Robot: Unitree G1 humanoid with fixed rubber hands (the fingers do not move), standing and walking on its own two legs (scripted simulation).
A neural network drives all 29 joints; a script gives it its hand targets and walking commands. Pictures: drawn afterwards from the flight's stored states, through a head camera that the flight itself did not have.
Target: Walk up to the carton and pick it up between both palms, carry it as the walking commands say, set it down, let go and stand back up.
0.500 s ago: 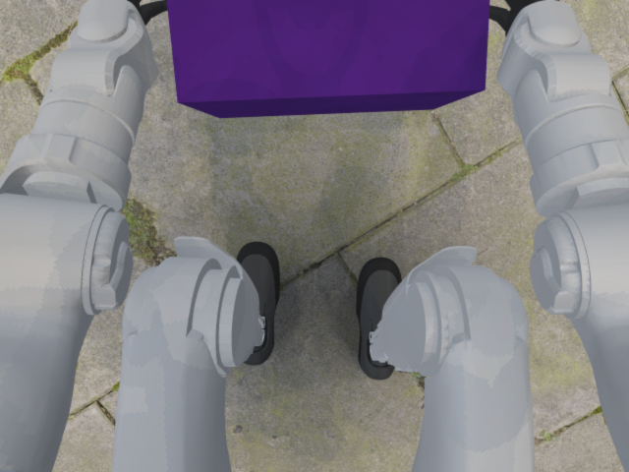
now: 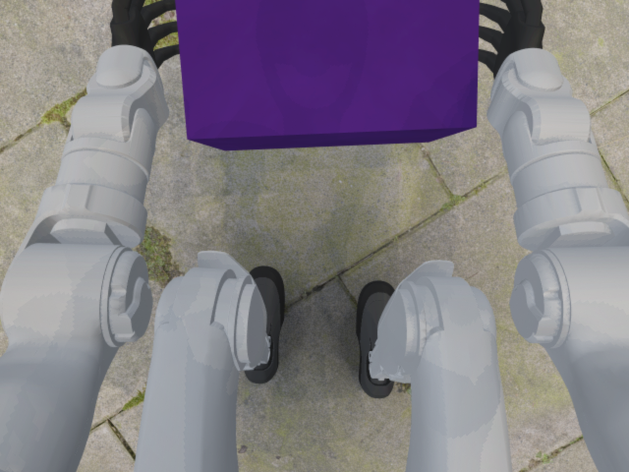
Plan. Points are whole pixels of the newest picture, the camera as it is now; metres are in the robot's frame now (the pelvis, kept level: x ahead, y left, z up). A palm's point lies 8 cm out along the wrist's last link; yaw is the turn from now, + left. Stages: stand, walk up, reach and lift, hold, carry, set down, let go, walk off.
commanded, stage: reach and lift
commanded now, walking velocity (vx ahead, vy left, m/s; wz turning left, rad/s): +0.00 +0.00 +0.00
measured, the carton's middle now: (325, 38) +0.58 +0.02 -0.20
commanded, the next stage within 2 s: none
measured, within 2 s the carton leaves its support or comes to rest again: neither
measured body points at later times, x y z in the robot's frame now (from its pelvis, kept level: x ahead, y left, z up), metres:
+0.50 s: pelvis +0.00 +0.00 +0.05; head +0.31 +0.00 +0.38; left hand +0.52 +0.21 -0.04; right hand +0.54 -0.17 -0.05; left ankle +0.13 +0.10 -0.36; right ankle +0.11 -0.10 -0.36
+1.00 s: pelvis +0.01 +0.00 +0.10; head +0.27 +0.01 +0.47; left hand +0.50 +0.21 +0.03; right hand +0.52 -0.17 +0.03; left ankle +0.13 +0.10 -0.36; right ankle +0.11 -0.10 -0.36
